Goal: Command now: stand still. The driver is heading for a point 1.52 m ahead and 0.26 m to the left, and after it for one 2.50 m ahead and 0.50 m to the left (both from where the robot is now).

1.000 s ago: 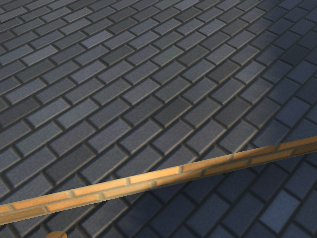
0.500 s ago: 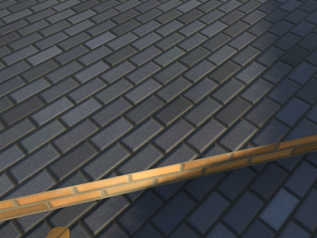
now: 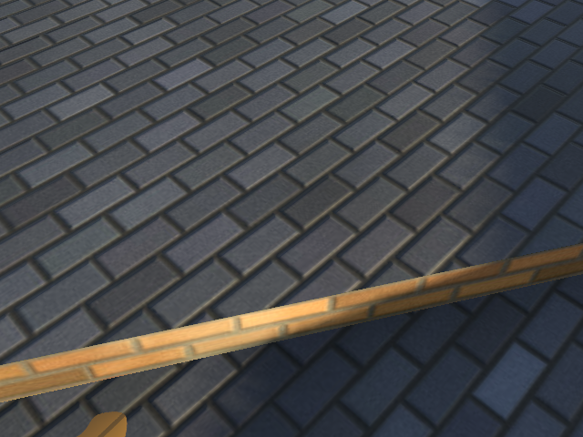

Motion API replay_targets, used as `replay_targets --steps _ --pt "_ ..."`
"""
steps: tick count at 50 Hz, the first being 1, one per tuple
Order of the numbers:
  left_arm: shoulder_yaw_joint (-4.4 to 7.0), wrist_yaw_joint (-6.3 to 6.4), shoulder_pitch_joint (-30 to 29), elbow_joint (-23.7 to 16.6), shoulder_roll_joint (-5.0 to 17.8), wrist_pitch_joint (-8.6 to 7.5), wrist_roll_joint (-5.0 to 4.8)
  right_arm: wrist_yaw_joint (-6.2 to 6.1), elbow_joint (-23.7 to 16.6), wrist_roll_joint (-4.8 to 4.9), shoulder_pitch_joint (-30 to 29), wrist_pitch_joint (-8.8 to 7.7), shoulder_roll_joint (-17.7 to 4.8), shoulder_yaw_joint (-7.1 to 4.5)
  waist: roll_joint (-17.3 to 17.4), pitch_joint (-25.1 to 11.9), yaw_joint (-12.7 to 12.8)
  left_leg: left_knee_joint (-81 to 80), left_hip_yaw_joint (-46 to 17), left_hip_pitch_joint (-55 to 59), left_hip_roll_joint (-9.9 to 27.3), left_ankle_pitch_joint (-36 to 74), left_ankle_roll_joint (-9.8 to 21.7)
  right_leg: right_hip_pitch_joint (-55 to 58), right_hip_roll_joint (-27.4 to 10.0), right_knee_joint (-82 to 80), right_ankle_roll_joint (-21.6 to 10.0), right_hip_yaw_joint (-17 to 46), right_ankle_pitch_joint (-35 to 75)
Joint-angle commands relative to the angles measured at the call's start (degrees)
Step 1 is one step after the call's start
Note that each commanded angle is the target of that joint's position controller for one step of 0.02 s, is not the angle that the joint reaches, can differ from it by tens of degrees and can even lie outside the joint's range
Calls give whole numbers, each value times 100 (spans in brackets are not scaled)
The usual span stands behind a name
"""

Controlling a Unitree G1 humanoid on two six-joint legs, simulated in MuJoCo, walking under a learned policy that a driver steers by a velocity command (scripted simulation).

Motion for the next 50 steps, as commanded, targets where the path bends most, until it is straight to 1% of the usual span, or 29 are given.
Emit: replay_targets --steps 1,4,5,9,11,13,14,16,17,19,20,21,22,23,25,27,30,34,36,38,39,40,41,42,43,44,45,47,50 --pt "44 8 551 5 349 -14 -3 -11 -31 -2 450 -24 -405 -52 23 421 1 -370 -772 41 836 692 63 -557 -627 -348 -183 456 817" --pt "45 7 565 -2 345 -18 -4 -10 -34 -1 465 -28 -398 -50 22 414 1 -358 -771 43 839 724 64 -564 -627 -340 -183 455 829" --pt "38 5 606 7 319 -19 6 -8 -29 -4 493 -25 -381 -46 35 307 -1 -413 -775 84 800 288 75 -534 -584 -385 -200 442 500" --pt "126 -49 619 -133 429 0 81 31 -125 -19 543 45 -670 -199 206 662 -15 -368 -1074 -412 722 -2450 421 -1110 -228 135 -465 324 -1623" --pt "115 -109 477 -299 322 -50 125 71 -140 -25 817 25 -700 -251 345 988 -139 -551 -1724 -443 1068 -3328 712 -1772 -159 598 -552 321 -1995" --pt "90 -169 257 -490 169 -166 176 91 -89 -52 1162 -16 -844 -340 696 895 -260 -1058 -2705 -34 1681 -3544 1089 -2162 -23 1359 -487 -137 -1270" --pt "117 -197 108 -584 254 -223 180 104 -92 -61 1232 -30 -907 -383 658 835 -291 -1260 -2993 -14 1899 -3477 1223 -2185 -57 1587 -452 -299 -1060" --pt "159 -264 59 -701 317 -318 145 129 -200 -63 1013 -79 -997 -432 543 786 -152 -1352 -2960 -332 1981 -3125 1247 -1924 -187 1699 -451 -300 -1010" --pt "162 -290 200 -698 268 -355 121 138 -275 -33 781 -100 -993 -439 549 809 12 -1281 -2687 -624 1885 -2868 1147 -1554 -220 1396 -473 -329 -930" --pt "192 -284 902 -466 178 -399 43 159 -491 47 172 -138 -890 -434 406 780 446 -787 -1748 -1615 1310 -2312 780 -17 -10 367 -513 -438 -487" --pt "263 -245 1449 -299 351 -415 53 176 -674 45 -199 -197 -747 -398 43 706 690 -48 -1188 -2399 919 -1950 557 952 -254 -86 -580 65 -517" --pt "415 -183 2096 -197 889 -441 79 219 -936 89 -570 -285 -375 -286 -1152 553 970 1671 -105 -3240 141 -1579 228 1559 -1429 -1167 -895 1970 -1785" --pt "532 -186 2330 -98 1197 -386 62 256 -1092 -106 -657 -335 -583 -315 -1307 830 908 2807 276 -3856 161 -1791 186 1550 -2286 -1448 -1247 3059 -1579" --pt "487 -190 1983 -198 951 -369 86 291 -1036 -223 -654 -357 -748 -360 -458 989 642 3435 45 -3913 460 -1526 207 1237 -2242 -1345 -1268 2788 -1166" --pt "435 -222 1360 -408 796 -416 89 375 -957 -137 -446 -397 -534 -328 -117 896 257 3758 -63 -3655 679 -820 146 922 -1839 -1455 -1059 1961 -245" --pt "381 -223 1190 -442 698 -489 52 437 -1004 -141 -529 -356 -597 -366 -226 741 109 3754 111 -3510 686 -361 49 866 -1488 -1474 -885 1211 1065" --pt "324 -237 1372 -349 642 -557 21 454 -1253 -142 -1015 -290 -535 -355 -390 627 107 3473 457 -3354 540 45 -25 724 -1201 -1281 -778 491 2985" --pt "273 -192 1362 -341 721 -597 30 442 -1690 -70 -2053 -267 -416 -245 -574 801 242 1852 788 -2589 339 468 12 262 -1046 -1279 -695 107 3907" --pt "297 -173 1300 -335 910 -644 35 389 -1715 -55 -1984 -260 -575 -269 -696 637 135 1353 913 -1870 129 477 191 329 -1136 -981 -652 10 5112" --pt "332 -141 1160 -348 1075 -662 22 301 -1516 -56 -1233 -301 -871 -384 -729 112 -245 1137 874 -960 -107 430 401 605 -1213 18 -582 -53 6405" --pt "343 -137 1033 -368 1133 -634 13 260 -1266 -52 -456 -342 -994 -459 -716 -317 -579 833 777 -213 -140 577 518 637 -1194 908 -554 -86 6369" --pt "340 -155 896 -408 1135 -614 -11 213 -1014 -114 286 -382 -1115 -533 -640 -680 -907 550 552 794 129 722 632 138 -1052 1967 -531 -163 5535" --pt "275 -193 975 -555 863 -598 -15 181 -888 -261 1060 -396 -1584 -657 9 -1270 -1059 472 -874 1917 1437 -96 869 -861 -702 3676 -523 -351 3104" --pt "258 -232 1639 -568 405 -557 -205 255 -913 -257 998 -335 -1825 -726 1248 -1785 -557 -375 -3880 2711 2858 -250 1741 -2498 345 5863 -365 -322 -1201" --pt "351 -234 1176 -649 862 -514 -30 322 -1001 -40 318 -315 -1647 -699 442 -1194 -379 -818 -3716 1919 2633 -1191 1690 -2906 -99 5962 -482 184 -736" --pt "370 -270 581 -824 875 -520 40 344 -1100 4 -246 -352 -1239 -576 219 -383 -253 -1049 -2989 1062 2443 -1340 1521 -3035 -338 5653 -496 148 -277" --pt "371 -286 350 -863 772 -527 57 351 -1064 -22 -388 -414 -925 -487 -63 134 -95 -1280 -2411 347 2185 -701 1330 -2865 -519 5285 -492 103 -71" --pt "383 -343 392 -850 605 -417 173 271 -904 -53 -258 -523 -678 -376 29 199 197 -1391 -1550 -229 1756 336 1030 -2336 -692 4740 -393 100 39" --pt "399 -411 237 -929 502 -308 186 238 -729 -21 178 -627 -810 -357 188 154 296 -1431 -926 -179 1574 1378 957 -2425 -717 4265 -247 -114 189"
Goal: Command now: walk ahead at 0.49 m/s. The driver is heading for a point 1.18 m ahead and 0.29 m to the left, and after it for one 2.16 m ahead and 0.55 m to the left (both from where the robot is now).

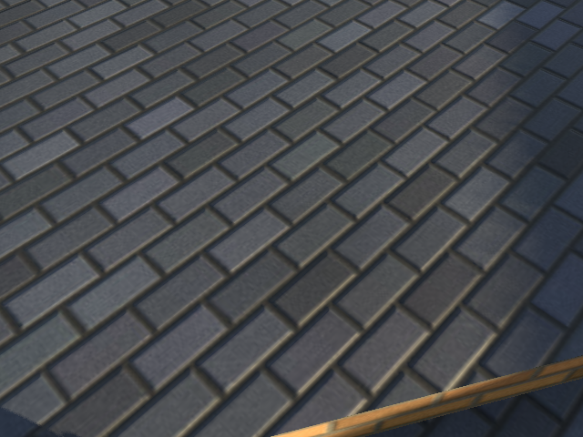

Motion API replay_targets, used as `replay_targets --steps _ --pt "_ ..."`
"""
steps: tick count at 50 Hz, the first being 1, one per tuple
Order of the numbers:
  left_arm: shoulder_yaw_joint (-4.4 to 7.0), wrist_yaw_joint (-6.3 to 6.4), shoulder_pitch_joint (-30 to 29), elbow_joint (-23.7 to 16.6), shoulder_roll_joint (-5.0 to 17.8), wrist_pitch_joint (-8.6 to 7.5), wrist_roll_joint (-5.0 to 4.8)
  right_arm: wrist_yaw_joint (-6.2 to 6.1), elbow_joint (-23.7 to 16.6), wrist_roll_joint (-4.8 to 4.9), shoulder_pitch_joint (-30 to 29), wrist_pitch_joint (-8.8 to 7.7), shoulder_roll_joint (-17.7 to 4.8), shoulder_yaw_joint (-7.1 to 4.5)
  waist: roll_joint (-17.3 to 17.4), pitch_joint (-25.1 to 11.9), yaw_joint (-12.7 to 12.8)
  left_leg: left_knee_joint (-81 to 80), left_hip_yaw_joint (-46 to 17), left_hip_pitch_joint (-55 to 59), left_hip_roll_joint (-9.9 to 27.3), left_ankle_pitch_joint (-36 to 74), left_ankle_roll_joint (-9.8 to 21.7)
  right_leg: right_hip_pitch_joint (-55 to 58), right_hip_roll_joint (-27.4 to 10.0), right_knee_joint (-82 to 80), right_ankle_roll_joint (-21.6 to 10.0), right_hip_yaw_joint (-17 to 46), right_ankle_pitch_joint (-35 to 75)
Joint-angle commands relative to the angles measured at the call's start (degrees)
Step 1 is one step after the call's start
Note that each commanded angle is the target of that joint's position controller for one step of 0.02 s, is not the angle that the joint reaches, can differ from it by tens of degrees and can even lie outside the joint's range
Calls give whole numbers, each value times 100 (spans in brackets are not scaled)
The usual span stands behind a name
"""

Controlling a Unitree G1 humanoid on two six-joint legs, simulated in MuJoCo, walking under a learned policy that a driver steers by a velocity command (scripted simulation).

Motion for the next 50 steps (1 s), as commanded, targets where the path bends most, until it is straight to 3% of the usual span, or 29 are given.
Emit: replay_targets --steps 1,6,9,11,13,15,16,17,18,19,20,22,26,27,28,32,35,37,38,39,40,41,42,43,44,45,46,48,50 --pt "56 -79 528 -77 140 112 43 -33 -67 23 459 -142 -416 -8 331 57 216 -1333 -1415 50 1660 1196 611 -416 -254 -312 137 -14 319" --pt "29 -127 -940 -574 149 142 -36 -43 -16 -4 970 -114 -426 47 464 269 -104 -1340 -971 360 1441 1887 376 -861 -199 -1827 328 -354 1195" --pt "-14 -94 -1412 -724 74 131 -68 -65 -18 -9 1156 -130 -442 69 557 146 -214 -1059 -759 650 1413 2816 253 -536 47 -2641 298 -524 1419" --pt "-36 -17 -1211 -657 24 141 -82 -99 64 -78 1419 -97 -373 82 793 -39 -222 -685 -881 846 1556 2950 418 -245 145 -2566 218 -576 1091" --pt "11 51 -1048 -662 142 96 -70 -116 -17 -111 1220 -85 -470 60 677 -11 -57 -184 -1027 811 1644 3830 450 174 313 -2872 111 -537 712" --pt "108 135 192 -284 246 -35 -54 -108 -152 -25 808 -82 -660 10 461 -509 549 1379 -999 771 1389 4619 359 1463 572 -3873 34 -585 995" --pt "223 187 949 -55 540 -107 46 -86 -236 88 722 -103 -617 15 274 -921 814 2497 -966 37 1128 3319 228 2673 177 -4273 -2 -292 1277" --pt "349 206 1533 -46 1179 -163 169 -87 -446 176 869 -111 -91 131 -722 -1426 756 4312 -630 -1069 601 -8 39 3673 -1636 -4477 -210 1573 2514" --pt "474 146 1353 -20 1481 -32 49 -142 -302 278 1721 23 119 101 -1098 -1728 257 5673 -699 -2102 188 -1846 -49 3865 -2377 -4698 -1007 2864 2256" --pt "399 79 857 -204 969 36 -79 -151 -239 63 1361 152 -157 38 -216 -1174 252 6418 -860 -2543 584 -1556 -70 3129 -2214 -5031 -1101 2737 59" --pt "272 31 448 -261 510 35 -104 -98 -370 -60 855 182 -145 -10 -67 -485 203 6704 -825 -2925 730 -1270 -68 2419 -1890 -5389 -927 2237 -1221" --pt "136 90 443 -119 106 -7 -73 -12 -595 -157 492 271 -35 -89 -220 73 -50 7037 -812 -3208 926 -808 -84 1654 -1435 -5582 -512 1322 -1010" --pt "87 99 995 174 127 -158 12 46 -1000 -108 1 463 451 -18 -156 116 -160 8230 -800 -4225 806 -404 -91 1310 -1306 -5331 -328 464 -243" --pt "83 72 1319 239 204 -190 51 -74 -1192 -32 -401 524 623 43 -455 69 41 9787 -570 -5043 578 -842 -8 1551 -1557 -5421 -543 658 -150" --pt "57 45 1482 321 224 -219 35 -164 -1529 -48 -888 552 725 109 -354 185 9 10345 -805 -5871 662 -1066 72 1774 -1714 -5490 -521 681 -417" --pt "-93 -10 1759 512 247 -280 64 -328 -2367 -73 -1825 571 733 297 -87 488 -137 10956 -1084 -7355 618 -1562 248 2053 -1695 -5723 -213 139 -617" --pt "-180 53 1755 561 291 -231 -10 -227 -2941 -106 -2412 588 792 469 244 562 -276 9260 -577 -6793 692 -1301 180 1435 -1098 -5996 58 -637 -330" --pt "-142 246 1794 481 551 -176 -97 -95 -3175 -126 -2445 644 692 515 -89 305 -279 7977 -92 -5941 923 -1384 91 1499 -1129 -6513 -237 -884 1004" --pt "-161 319 1791 495 490 -89 -270 -15 -3270 -72 -2631 663 680 560 -205 311 -230 6889 227 -5207 1018 -1665 142 1521 -1052 -6870 -366 -1161 2045" --pt "-229 345 1569 255 456 -46 -339 33 -3075 27 -2434 656 704 558 -13 -102 -271 6139 855 -3775 665 -1799 307 1514 -899 -6445 -365 -1688 5326" --pt "-135 382 1752 119 879 -46 -360 17 -2950 53 -2064 669 549 511 -267 -711 -396 5891 1215 -2939 249 -1839 359 1985 -1129 -5613 -401 -1671 8605" --pt "13 407 1702 14 1333 -2 -307 10 -2766 42 -1353 693 386 417 -853 -1357 -715 5463 1072 -2615 34 -2056 460 2842 -1342 -4521 -375 -1643 10123" --pt "147 334 1513 -178 1591 50 -299 51 -2595 -13 -573 660 99 318 -1372 -1991 -920 4930 651 -2139 -215 -2500 665 3475 -1479 -3173 -365 -1552 10714" --pt "226 187 1282 -477 1677 31 -331 118 -2518 -35 -17 596 -272 175 -1460 -2466 -1176 3865 -321 -1018 -251 -2323 855 3106 -1441 -1579 -210 -1464 9713" --pt "171 -46 1054 -1081 1184 -78 -250 55 -2444 45 -87 591 -939 -51 -26 -2489 -959 2162 -3314 151 709 -3636 1268 757 -629 532 147 -1249 5382" --pt "282 -238 578 -1414 1032 -146 -47 28 -2422 112 -432 697 -1481 -358 869 -2505 -782 -154 -6702 506 1554 -4063 1416 -854 527 2863 467 -130 827" --pt "213 -237 606 -1801 574 -187 77 55 -2439 10 -884 608 -1477 -377 657 -2138 -262 -470 -6706 309 1851 -3465 1125 -1706 261 4058 360 714 934" --pt "48 -1 133 -2103 100 -152 7 27 -1751 -109 -657 382 -774 -206 -109 -343 60 138 -4922 -1272 1557 -2010 769 -2494 7 4510 153 393 781" --pt "-143 207 247 -2269 -231 49 78 25 -1384 -147 -619 206 -407 -136 25 5 550 745 -2973 -1761 929 -78 407 -2690 -163 4217 57 447 518"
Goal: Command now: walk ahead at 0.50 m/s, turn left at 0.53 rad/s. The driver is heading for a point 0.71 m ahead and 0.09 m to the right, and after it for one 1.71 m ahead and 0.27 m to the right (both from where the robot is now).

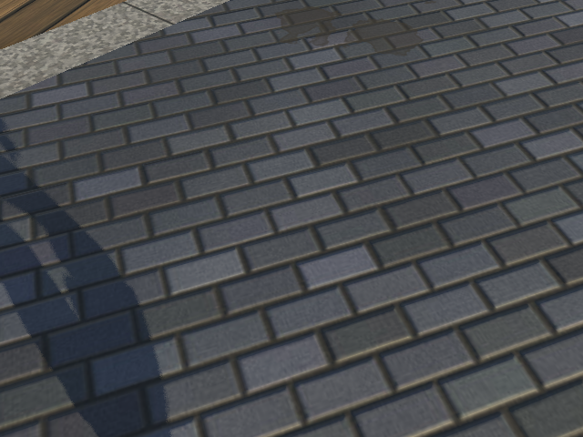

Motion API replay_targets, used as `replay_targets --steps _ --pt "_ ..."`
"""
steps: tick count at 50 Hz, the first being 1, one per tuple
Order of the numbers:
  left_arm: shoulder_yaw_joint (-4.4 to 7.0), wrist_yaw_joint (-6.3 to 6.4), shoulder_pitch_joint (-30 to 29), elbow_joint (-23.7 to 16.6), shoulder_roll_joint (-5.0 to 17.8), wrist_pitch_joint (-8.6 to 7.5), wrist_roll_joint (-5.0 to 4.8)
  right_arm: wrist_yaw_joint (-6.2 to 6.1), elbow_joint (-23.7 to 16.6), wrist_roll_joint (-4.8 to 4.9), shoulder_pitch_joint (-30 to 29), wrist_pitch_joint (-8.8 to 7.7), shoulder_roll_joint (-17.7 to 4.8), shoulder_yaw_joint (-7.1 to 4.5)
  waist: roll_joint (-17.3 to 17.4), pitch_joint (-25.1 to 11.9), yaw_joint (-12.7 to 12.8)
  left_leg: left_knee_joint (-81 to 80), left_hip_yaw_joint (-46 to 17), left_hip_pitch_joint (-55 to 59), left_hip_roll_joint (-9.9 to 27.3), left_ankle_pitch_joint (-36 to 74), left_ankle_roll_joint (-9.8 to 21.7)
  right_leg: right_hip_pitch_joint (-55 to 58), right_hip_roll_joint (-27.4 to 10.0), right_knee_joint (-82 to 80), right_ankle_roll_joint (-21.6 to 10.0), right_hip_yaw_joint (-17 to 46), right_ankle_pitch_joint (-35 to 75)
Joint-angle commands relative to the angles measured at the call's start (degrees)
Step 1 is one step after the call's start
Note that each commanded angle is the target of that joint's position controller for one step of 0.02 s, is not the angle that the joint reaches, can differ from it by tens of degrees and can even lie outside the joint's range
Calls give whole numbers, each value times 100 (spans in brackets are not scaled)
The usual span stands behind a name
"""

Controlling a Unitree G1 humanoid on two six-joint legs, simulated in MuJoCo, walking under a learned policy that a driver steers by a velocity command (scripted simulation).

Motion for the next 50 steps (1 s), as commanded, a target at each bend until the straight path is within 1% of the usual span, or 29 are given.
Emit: replay_targets --steps 1,2,3,5,8,10,12,14,17,19,20,21,22,23,24,25,26,27,31,35,38,41,43,45,46,47,48,49,50 --pt "-218 192 257 -723 -298 177 83 17 202 -37 201 -331 -161 -88 -39 467 438 -3098 -2369 689 1061 1858 107 -1949 -5 751 -170 116 -595" --pt "-221 184 386 -697 -131 272 108 36 57 26 8 -380 -225 -99 -95 510 581 -3276 -1909 465 904 1967 -32 -1580 -166 -590 -71 108 -512" --pt "-132 170 326 -613 134 317 133 72 -50 88 18 -466 -259 -86 -174 348 474 -3480 -1686 501 790 2682 -228 -1203 -160 -1231 -20 -80 -164" --pt "-92 73 -184 -778 319 316 146 35 7 118 509 -585 -483 -140 71 218 126 -3967 -1541 1019 755 4048 -301 -1099 -97 -2331 52 -508 242" --pt "-100 -99 -894 -838 279 271 59 -130 97 190 1414 -552 -581 -180 228 -44 -461 -4235 -1539 2668 893 4905 -378 -1304 -62 -3905 119 -737 783" --pt "-157 -183 -1389 -970 147 269 -1 -184 67 192 1680 -533 -661 -190 316 -93 -657 -4464 -1610 3351 1070 5066 -398 -1235 60 -4830 112 -823 1049" --pt "-165 -229 -1831 -1069 177 274 -21 -180 48 160 1796 -519 -675 -188 436 121 -780 -4736 -1693 3755 1245 5019 -341 -1172 154 -5544 79 -899 1106" --pt "-133 -250 -1986 -1093 318 267 -57 -181 42 118 1796 -538 -694 -175 504 261 -752 -4796 -1716 4111 1425 5291 -277 -944 214 -6065 -50 -884 1028" --pt "-51 -201 -1535 -904 561 250 -85 -222 52 66 1670 -596 -849 -170 503 107 -485 -4342 -1309 4373 1558 7074 -448 286 610 -6771 -336 -1085 639" --pt "84 -91 -502 -553 839 239 -118 -291 113 -64 1720 -563 -979 -204 622 -216 -51 -3143 -1234 4679 1673 8292 -597 1124 897 -6996 -510 -1035 21" --pt "136 -35 225 -317 914 200 -125 -303 73 -74 1592 -518 -1100 -243 553 -475 313 -2171 -1119 4524 1642 8200 -629 1857 829 -7373 -640 -894 211" --pt "187 29 1070 -103 1003 159 -47 -303 -76 -23 1356 -517 -1058 -220 320 -904 744 -844 -1025 3486 1508 6831 -549 3283 289 -7304 -891 -344 220" --pt "360 28 1417 -35 1599 145 129 -260 -303 252 1985 -481 -473 -112 -1302 -1628 366 1778 -684 922 541 2557 -977 5489 -1441 -6887 -2032 2337 860" --pt "320 -73 1038 -77 1220 188 -162 -234 -351 34 1920 -515 -683 -99 -886 -1713 136 2452 -928 276 174 76 -868 5143 -1645 -7935 -2211 3947 1169" --pt "284 -85 442 -193 1099 181 -221 -185 -524 -19 1341 -544 -672 -82 -439 -768 -107 2359 -1222 -72 569 642 -810 4238 -1416 -8226 -2060 3258 455" --pt "242 -92 222 -248 862 174 -175 -127 -637 -16 908 -598 -750 -63 33 -306 -91 2163 -1127 -194 752 866 -776 3621 -1225 -8390 -1906 2665 512" --pt "229 -78 234 -227 820 133 -148 -71 -725 -39 722 -577 -742 -63 230 6 -176 1922 -1099 -188 885 923 -770 3121 -994 -8495 -1753 2256 863" --pt "206 -50 289 -143 787 102 -173 -32 -837 -96 708 -493 -687 -40 199 146 -338 1704 -1064 -70 964 955 -818 2684 -750 -8616 -1614 1957 1070" --pt "252 -66 655 7 1066 -33 -199 3 -950 -199 624 -251 -508 56 -156 244 -405 735 -758 -175 1138 1069 -994 2226 -299 -8836 -1413 1343 1543" --pt "256 -83 1022 102 1064 8 -206 52 -1278 -149 -480 -220 -369 149 -409 410 -38 -988 -511 -106 1077 2177 -1108 2107 115 -8758 -997 1025 1909" --pt "297 -29 1412 168 1162 43 -216 47 -1404 -73 -1085 -242 -363 190 -500 237 282 -1766 -498 -176 927 2599 -1127 2769 31 -8415 -821 1241 2302" --pt "316 34 1541 132 1200 117 -134 20 -1552 -28 -1492 -321 -435 199 -503 171 430 -2232 -577 -240 796 2421 -1076 3358 -148 -8037 -867 1609 2518" --pt "343 77 1293 33 1272 140 -108 4 -1545 -8 -1274 -378 -542 167 -530 127 222 -2664 -693 344 707 2119 -964 3318 -236 -7788 -766 1823 2513" --pt "359 35 913 -76 1358 104 -135 -78 -1266 -16 -255 -447 -767 59 -442 -275 -314 -3189 -645 1930 514 1905 -761 2918 8 -6876 -537 1733 3015" --pt "326 -35 842 -144 1230 61 -211 -160 -1141 -105 481 -508 -1045 -39 -147 -831 -675 -3300 -1169 3263 1117 1798 -527 2328 307 -5769 -378 1471 2355" --pt "198 -32 941 -337 764 23 -230 -259 -1146 -221 1422 -498 -1472 -142 611 -1682 -944 -3325 -2631 4516 2674 1182 -254 1554 656 -4256 -303 812 -166" --pt "175 -25 1623 -478 730 85 -302 -245 -1117 -225 1098 -392 -1806 -240 1809 -1909 -402 -3972 -5111 5114 3521 735 472 -7 1228 -3100 -165 279 -2712" --pt "213 21 1371 -259 1066 218 -91 -217 -1185 -134 842 -329 -1198 -179 675 -1132 -392 -4037 -4848 4462 3291 -107 472 -532 685 -2610 -166 272 -2175" --pt "215 -45 854 -326 1049 250 -19 -186 -1193 -70 591 -334 -737 -54 167 -478 -425 -4166 -3901 3748 2925 32 308 -494 558 -2713 -129 226 -1646"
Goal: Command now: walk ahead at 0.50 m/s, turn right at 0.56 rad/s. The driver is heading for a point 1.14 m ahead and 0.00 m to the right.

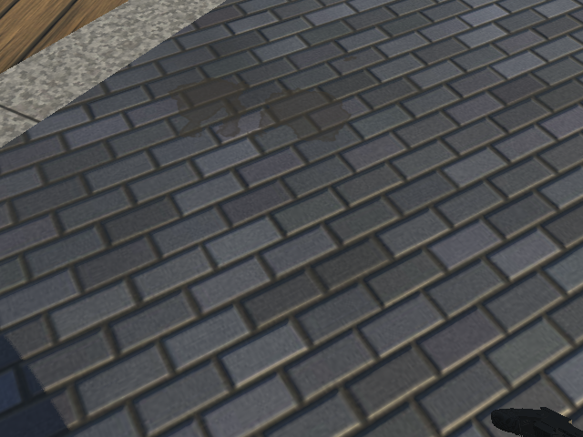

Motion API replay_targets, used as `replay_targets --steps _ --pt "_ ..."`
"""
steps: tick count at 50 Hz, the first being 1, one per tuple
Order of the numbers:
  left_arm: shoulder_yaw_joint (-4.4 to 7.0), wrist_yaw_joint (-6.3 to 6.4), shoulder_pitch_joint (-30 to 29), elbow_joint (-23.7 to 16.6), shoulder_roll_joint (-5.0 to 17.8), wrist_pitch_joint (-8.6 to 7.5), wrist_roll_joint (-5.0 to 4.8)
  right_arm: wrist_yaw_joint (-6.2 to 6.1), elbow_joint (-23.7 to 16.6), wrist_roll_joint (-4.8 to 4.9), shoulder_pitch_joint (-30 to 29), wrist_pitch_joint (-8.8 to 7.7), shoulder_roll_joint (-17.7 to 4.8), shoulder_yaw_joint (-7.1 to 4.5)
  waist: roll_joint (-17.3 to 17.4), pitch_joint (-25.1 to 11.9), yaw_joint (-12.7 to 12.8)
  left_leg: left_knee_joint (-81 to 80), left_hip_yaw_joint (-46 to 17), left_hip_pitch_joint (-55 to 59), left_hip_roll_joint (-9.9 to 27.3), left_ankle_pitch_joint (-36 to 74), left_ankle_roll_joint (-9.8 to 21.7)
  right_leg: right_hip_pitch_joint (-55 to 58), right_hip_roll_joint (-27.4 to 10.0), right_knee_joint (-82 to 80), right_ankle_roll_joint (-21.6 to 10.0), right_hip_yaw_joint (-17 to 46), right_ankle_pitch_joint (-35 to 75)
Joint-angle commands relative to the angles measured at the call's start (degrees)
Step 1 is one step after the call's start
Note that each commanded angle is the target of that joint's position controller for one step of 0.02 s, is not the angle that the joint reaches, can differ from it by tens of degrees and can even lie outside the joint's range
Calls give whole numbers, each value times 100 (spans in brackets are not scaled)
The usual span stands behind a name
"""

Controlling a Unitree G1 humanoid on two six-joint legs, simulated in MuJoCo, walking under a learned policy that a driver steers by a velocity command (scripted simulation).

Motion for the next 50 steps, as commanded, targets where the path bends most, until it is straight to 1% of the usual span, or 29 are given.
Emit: replay_targets --steps 1,3,4,7,10,13,15,17,19,20,21,22,23,24,25,26,27,28,29,31,36,39,43,45,46,47,48,49,50 --pt "68 -88 -318 -607 449 1 119 -5 -46 57 1032 10 -504 -253 239 -385 -557 -1856 -2662 2350 2012 -966 865 -2427 -711 1263 128 -120 637" --pt "56 -197 -361 -605 363 127 187 0 119 104 1085 -71 -534 -264 599 -117 -403 -2112 -1675 1781 1657 -36 698 -2172 -914 1019 218 -216 770" --pt "49 -230 -368 -616 330 171 194 21 179 136 1162 -129 -566 -280 665 -152 -370 -2161 -1445 1711 1636 423 710 -2112 -911 1013 250 -262 859" --pt "4 -288 -764 -750 209 185 216 82 394 165 1388 -240 -653 -304 581 -120 -350 -2400 -989 1706 1640 950 840 -2365 -912 749 328 -147 1283" --pt "-49 -295 -1237 -861 137 162 197 130 596 149 1535 -230 -707 -318 549 67 -397 -2553 -497 1750 1502 1019 805 -2557 -893 -24 387 -126 1886" --pt "-137 -357 -1841 -1003 34 108 175 164 736 181 1651 -195 -778 -337 621 159 -548 -2524 -6 1704 1337 1252 695 -2158 -900 -1173 375 -489 2387" --pt "-178 -384 -2233 -1119 14 76 144 155 877 199 1886 -155 -872 -361 644 207 -684 -2489 58 1824 1403 1293 663 -1875 -908 -1722 299 -763 2342" --pt "-188 -360 -2414 -1198 48 42 144 147 1023 193 2102 -105 -955 -386 657 259 -755 -2326 11 2161 1525 1520 641 -1726 -891 -2114 172 -944 2073" --pt "-175 -305 -2334 -1202 101 -5 173 133 1149 186 2186 -35 -1075 -416 703 208 -703 -1903 17 2497 1619 2326 606 -1413 -749 -2451 -7 -1103 1584" --pt "-146 -262 -1996 -1099 138 -46 202 121 1205 198 2190 -3 -1119 -421 680 22 -528 -1361 134 2594 1566 3204 549 -900 -571 -2728 -109 -1191 1467" --pt "-87 -201 -1222 -831 225 -115 264 112 1254 231 2207 26 -1076 -396 477 -422 -175 -361 392 2448 1347 3699 431 143 -410 -3122 -239 -1230 1701" --pt "19 -123 -262 -580 525 -163 382 100 1143 253 2163 8 -898 -326 203 -1123 218 916 541 1579 1149 2622 299 1616 -1061 -3081 -446 -515 1466" --pt "190 -37 298 -546 1258 -171 413 173 754 357 2379 -27 -289 -163 -1241 -1891 233 3028 794 -551 291 -499 -6 3375 -2913 -3469 -1118 2253 1152" --pt "226 0 329 -505 1209 -103 116 121 819 193 2122 13 -783 -317 -946 -1942 293 3850 21 -1210 101 -1873 28 3177 -3118 -3966 -1286 3223 1871" --pt "155 12 -64 -470 975 -97 64 127 727 184 1766 27 -791 -342 -558 -1108 63 4018 -208 -1501 396 -1537 76 2602 -2829 -3893 -1184 2230 2303" --pt "55 -11 -361 -431 619 -125 62 155 723 203 1597 -3 -632 -283 -307 -604 -121 3674 -215 -1389 564 -1192 89 1878 -2532 -4045 -1017 1581 2667" --pt "-8 -29 -571 -408 417 -155 52 174 770 195 1588 33 -559 -279 -295 -317 -320 3294 -185 -1123 699 -1027 68 1350 -2235 -4259 -799 1101 2774" --pt "-56 -34 -710 -368 268 -182 20 196 839 126 1717 116 -530 -276 -428 -181 -506 3062 -171 -801 757 -939 9 916 -2017 -4443 -672 761 2880" --pt "-69 -40 -722 -342 231 -221 26 229 928 89 1835 189 -475 -275 -467 -188 -573 3001 -120 -576 720 -836 -31 713 -1932 -4570 -672 577 3014" --pt "-40 -42 -568 -206 305 -292 -2 287 926 68 1728 248 -420 -288 -388 -103 -636 2846 -57 -659 706 -576 -90 626 -1865 -4794 -765 383 3186" --pt "-10 -52 -168 93 357 -321 -27 324 619 72 528 243 -294 -233 -311 310 -413 1541 36 -1178 835 442 -216 762 -1751 -5106 -788 -37 3097" --pt "16 -51 80 253 456 -333 -13 335 468 110 -43 222 -263 -192 -312 372 -251 730 143 -954 715 808 -165 947 -1767 -5053 -712 -210 3291" --pt "39 -3 250 456 581 -307 28 315 317 116 -405 194 -387 -220 -282 492 -202 134 223 -682 553 588 68 1397 -1990 -4823 -601 -195 3611" --pt "55 25 157 520 669 -291 51 276 368 100 -155 155 -454 -262 -276 388 -355 -130 324 -181 356 183 239 1606 -2027 -4359 -496 -261 4542" --pt "65 33 78 548 721 -275 60 233 520 78 333 123 -508 -306 -237 118 -588 -342 435 471 155 59 336 1628 -1921 -3699 -406 -400 5319" --pt "37 39 77 571 658 -254 69 173 839 22 1249 62 -640 -382 -34 -414 -946 -574 454 1620 45 96 484 1356 -1627 -2550 -291 -648 5495" --pt "-46 45 94 410 440 -259 45 95 1031 -97 2317 8 -1081 -498 530 -1202 -1316 -695 -803 3079 1192 -426 789 335 -1326 -812 -162 -894 3916" --pt "-143 2 782 318 -90 -260 -140 90 1100 -78 2544 22 -1722 -658 2024 -1774 -985 -1517 -3710 4351 2660 -898 1529 -1627 -166 1155 72 -993 12" --pt "-33 38 337 395 419 -224 50 121 1033 148 2068 81 -1334 -584 983 -1330 -919 -1830 -3886 3885 2393 -1173 1371 -2160 -455 1566 -32 -200 -51"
